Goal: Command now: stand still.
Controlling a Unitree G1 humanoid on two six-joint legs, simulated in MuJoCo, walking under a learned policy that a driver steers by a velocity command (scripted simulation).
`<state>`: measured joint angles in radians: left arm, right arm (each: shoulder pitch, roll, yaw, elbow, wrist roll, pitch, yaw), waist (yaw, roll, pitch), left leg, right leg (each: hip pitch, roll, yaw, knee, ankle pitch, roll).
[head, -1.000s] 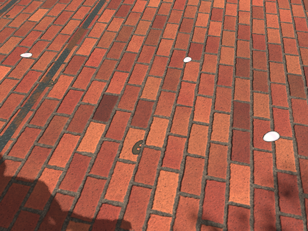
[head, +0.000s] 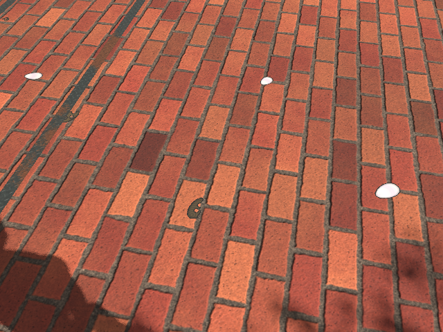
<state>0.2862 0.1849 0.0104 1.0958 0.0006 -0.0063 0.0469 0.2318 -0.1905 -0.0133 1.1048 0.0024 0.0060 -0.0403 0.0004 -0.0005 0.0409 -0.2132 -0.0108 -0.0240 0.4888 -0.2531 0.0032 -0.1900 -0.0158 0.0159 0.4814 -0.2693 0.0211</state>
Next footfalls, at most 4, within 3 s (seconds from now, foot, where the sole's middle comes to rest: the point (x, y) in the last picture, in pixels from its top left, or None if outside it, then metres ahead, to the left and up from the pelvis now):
0.90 left None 0.43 0.10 -0.78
1.44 right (278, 264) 0.73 -0.16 -0.78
1.94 left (243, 185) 1.06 -0.05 -0.78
2.44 right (333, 167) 1.15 -0.41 -0.78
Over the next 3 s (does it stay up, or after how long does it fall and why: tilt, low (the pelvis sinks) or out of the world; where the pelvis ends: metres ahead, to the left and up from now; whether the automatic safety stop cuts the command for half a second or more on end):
stays up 1.35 -0.36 -0.02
